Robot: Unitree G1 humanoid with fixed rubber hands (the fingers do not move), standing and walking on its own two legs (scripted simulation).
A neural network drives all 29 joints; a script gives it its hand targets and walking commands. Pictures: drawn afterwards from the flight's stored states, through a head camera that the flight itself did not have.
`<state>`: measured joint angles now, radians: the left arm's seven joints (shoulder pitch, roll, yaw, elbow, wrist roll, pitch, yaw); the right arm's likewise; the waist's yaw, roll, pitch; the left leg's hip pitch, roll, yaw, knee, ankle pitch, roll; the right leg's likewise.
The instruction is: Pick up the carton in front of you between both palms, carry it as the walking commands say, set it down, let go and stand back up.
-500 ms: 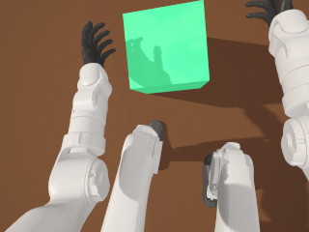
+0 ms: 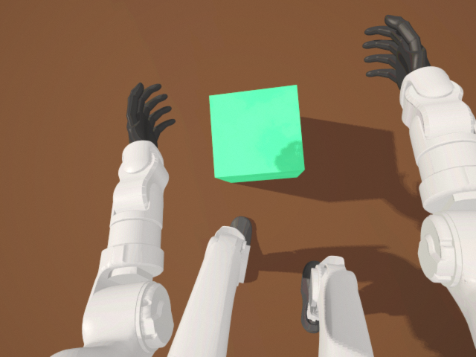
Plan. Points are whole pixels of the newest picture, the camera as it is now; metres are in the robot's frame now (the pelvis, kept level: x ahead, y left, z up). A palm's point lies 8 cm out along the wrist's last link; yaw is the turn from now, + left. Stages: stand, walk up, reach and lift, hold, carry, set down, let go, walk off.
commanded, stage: set down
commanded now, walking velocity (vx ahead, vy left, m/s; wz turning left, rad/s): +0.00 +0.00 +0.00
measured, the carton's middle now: (258, 141) +0.49 +0.11 -0.47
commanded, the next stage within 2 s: let go in 0.04 s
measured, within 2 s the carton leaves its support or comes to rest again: neither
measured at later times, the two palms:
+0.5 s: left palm (75, 185) +0.32 +0.26 +0.03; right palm out of the picture +0.41 -0.16 +0.02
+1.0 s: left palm (16, 264) +0.26 +0.24 +0.11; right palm out of the picture +0.29 -0.22 +0.10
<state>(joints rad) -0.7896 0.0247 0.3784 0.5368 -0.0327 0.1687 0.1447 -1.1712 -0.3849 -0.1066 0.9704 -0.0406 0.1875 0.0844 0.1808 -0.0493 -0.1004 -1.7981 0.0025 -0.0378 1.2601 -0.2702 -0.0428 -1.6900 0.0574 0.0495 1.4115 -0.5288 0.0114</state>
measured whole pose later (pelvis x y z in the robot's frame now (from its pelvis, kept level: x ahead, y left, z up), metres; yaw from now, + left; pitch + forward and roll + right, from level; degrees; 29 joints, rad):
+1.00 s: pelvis +0.10 +0.00 +0.18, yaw +1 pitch +3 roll +1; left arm 0.23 0.22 0.03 0.39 -0.02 0.05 -0.06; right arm 0.16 -0.19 -0.06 0.49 -0.02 0.02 0.03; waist 0.02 -0.02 0.06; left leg -0.31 -0.02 -0.03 0.43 -0.17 -0.02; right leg -0.17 -0.01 0.05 0.46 -0.35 0.00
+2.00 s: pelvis +0.10 +0.03 +0.17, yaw +1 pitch -2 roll -1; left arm 0.27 0.31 0.05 0.74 0.02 0.00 0.03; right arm 0.19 -0.26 -0.06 0.80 -0.03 -0.01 -0.03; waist -0.01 -0.05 0.04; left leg -0.27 -0.02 -0.02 0.56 -0.25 0.02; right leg -0.08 0.00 0.06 0.47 -0.36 0.04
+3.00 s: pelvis +0.08 +0.03 +0.18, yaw +1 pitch -3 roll -1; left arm 0.25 0.35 0.03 0.90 0.00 -0.01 0.04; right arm 0.16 -0.32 -0.03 0.98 0.00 0.00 -0.03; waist -0.01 -0.03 0.05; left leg -0.23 -0.02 -0.03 0.45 -0.17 0.01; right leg -0.05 -0.01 0.05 0.40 -0.30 0.03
